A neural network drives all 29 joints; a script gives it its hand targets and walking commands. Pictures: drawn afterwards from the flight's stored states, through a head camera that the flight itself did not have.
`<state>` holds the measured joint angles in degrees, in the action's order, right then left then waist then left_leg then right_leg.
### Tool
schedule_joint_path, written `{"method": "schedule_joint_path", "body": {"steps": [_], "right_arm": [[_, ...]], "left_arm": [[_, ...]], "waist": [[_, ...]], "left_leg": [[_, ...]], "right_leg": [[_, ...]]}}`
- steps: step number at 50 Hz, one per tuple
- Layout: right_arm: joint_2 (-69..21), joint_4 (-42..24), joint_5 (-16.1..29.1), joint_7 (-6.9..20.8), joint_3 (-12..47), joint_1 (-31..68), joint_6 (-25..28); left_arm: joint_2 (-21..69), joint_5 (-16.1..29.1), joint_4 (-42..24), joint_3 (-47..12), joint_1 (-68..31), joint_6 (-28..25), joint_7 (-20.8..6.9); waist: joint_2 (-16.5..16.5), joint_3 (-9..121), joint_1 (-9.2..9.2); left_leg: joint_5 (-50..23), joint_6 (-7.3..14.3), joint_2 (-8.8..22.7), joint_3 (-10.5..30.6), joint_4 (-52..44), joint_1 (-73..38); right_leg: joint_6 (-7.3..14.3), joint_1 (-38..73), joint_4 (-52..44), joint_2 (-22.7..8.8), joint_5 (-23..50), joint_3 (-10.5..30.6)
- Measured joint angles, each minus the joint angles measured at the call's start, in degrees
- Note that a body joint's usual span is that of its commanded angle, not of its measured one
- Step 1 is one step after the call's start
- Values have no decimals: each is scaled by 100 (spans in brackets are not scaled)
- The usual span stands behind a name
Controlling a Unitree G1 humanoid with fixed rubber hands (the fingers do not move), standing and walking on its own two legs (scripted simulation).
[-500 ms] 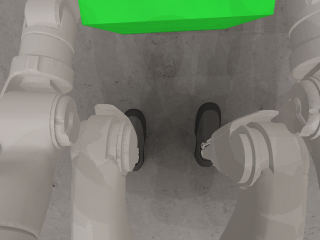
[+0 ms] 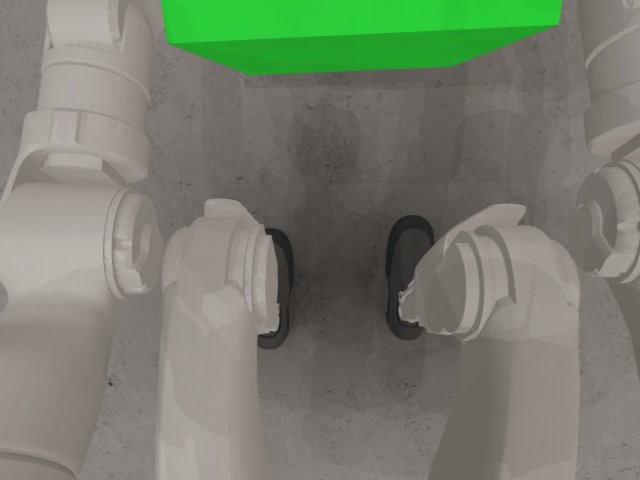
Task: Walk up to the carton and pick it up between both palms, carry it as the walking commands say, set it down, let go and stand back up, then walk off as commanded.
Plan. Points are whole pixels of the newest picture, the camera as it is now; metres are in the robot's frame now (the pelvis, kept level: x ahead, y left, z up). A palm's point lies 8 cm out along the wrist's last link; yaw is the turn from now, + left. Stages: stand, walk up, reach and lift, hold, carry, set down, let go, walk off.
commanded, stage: reach and lift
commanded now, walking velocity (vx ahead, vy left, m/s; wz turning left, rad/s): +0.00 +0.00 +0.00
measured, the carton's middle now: out of the picture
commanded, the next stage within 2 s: none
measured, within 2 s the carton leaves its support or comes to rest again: neither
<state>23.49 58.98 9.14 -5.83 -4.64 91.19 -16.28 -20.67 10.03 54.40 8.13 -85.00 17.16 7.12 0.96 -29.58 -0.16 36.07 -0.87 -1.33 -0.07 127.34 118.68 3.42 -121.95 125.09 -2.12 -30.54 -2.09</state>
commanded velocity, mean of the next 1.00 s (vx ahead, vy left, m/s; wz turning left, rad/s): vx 0.00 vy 0.00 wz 0.00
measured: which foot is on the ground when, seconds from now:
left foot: down 0.00-1.00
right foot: down 0.00-1.00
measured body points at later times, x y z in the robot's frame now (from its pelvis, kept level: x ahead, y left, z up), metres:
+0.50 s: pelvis +0.00 +0.00 +0.03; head +0.35 -0.02 +0.29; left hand +0.57 +0.16 -0.10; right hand +0.58 -0.19 -0.09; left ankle +0.11 +0.12 -0.34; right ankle +0.14 -0.11 -0.34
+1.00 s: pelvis -0.02 +0.00 +0.08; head +0.32 -0.02 +0.36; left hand +0.54 +0.16 -0.03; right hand +0.56 -0.19 -0.02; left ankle +0.11 +0.12 -0.34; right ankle +0.14 -0.11 -0.34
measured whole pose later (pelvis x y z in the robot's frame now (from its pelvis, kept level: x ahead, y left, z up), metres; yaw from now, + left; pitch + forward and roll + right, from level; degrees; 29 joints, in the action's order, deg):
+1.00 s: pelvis -0.02 +0.00 +0.08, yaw -2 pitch +23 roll +1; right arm 20.9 47.1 3.6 -4.5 -9.9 84.0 -25.5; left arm -16.8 7.8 43.9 14.5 -78.7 25.6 7.2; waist 1.0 -30.1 -1.1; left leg 32.3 -1.2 -2.0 1.7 111.7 102.3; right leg 3.3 -105.5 109.2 0.2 -26.5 -2.1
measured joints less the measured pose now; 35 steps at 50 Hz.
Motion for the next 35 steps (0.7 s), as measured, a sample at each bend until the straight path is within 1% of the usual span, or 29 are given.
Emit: {"method": "schedule_joint_path", "body": {"steps": [2,6,8,10,14,17,22,29,35], "right_arm": [[1,19,-105,38,-4,12,-50],[0,-36,-110,53,-4,-110,-165],[0,-265,-110,48,-3,-272,-253],[0,-564,-89,25,-4,-435,-326],[2,-623,-89,3,-9,-405,-386],[-16,-440,-218,76,-91,-247,-404],[-34,-427,-379,130,-191,-184,-472],[-71,-936,-380,118,-191,-546,-676],[-86,-1030,-388,103,-235,-604,-766]], "left_arm": [[1,0,-7,0,1,60,-3],[19,0,-24,0,2,244,-4],[35,0,-130,-1,43,330,3],[50,0,-368,0,139,401,31],[52,0,-432,18,151,429,51],[88,0,-393,140,151,430,48],[111,-5,-396,191,155,442,42],[157,-5,-804,191,381,674,80],[212,-5,-819,287,401,718,86]], "waist": [[0,-37,0],[0,-47,0],[0,-60,1],[0,-69,0],[0,-46,0],[0,1,-1],[1,-36,-1],[1,-57,-23],[1,-42,-29]], "left_leg": [[3,0,0,2,-42,-51],[8,0,0,6,-133,-102],[16,0,-4,13,-166,-157],[29,0,-35,40,-184,-241],[56,0,-64,73,-225,-420],[40,0,-64,77,-306,-492],[5,0,-64,85,-456,-603],[7,-7,-65,119,-627,-884],[-78,-7,-65,142,-909,-1215]], "right_leg": [[0,54,-43,4,-6,0],[0,109,-134,14,-17,0],[0,166,-170,24,-26,0],[0,250,-199,47,-33,0],[-1,413,-249,85,-25,0],[-1,481,-325,92,-5,0],[-1,593,-469,104,21,0],[-6,867,-656,163,32,0],[-13,1204,-945,196,126,0]]}}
